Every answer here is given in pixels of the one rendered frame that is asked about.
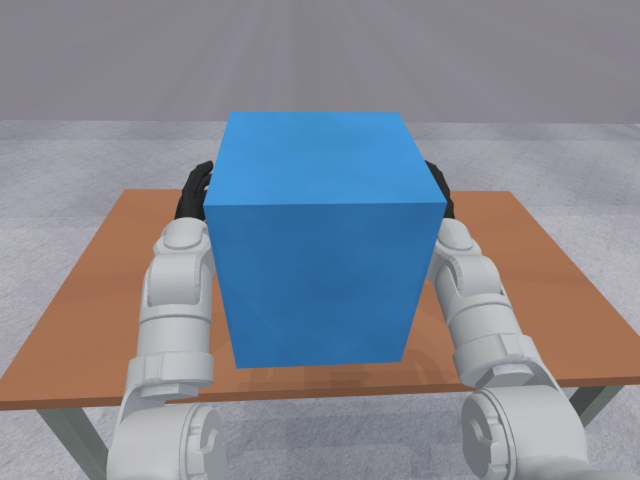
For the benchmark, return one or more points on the carton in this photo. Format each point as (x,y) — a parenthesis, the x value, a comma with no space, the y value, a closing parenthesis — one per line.
(322,227)

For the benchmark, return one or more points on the robot left hand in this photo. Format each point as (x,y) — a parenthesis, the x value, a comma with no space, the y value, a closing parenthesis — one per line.
(191,202)

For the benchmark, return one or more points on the left robot forearm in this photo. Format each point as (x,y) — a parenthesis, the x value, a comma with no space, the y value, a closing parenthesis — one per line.
(173,360)

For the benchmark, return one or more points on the robot left upper arm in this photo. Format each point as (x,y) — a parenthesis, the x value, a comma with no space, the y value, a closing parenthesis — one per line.
(176,442)

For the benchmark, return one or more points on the table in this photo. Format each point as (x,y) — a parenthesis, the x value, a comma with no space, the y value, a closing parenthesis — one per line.
(77,355)

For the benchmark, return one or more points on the right robot forearm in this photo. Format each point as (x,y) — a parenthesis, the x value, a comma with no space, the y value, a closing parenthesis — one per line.
(490,348)

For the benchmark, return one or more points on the robot right hand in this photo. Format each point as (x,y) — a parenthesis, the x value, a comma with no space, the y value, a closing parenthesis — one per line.
(438,176)

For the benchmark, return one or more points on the robot right upper arm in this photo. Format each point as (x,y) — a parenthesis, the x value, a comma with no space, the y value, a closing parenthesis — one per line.
(526,433)

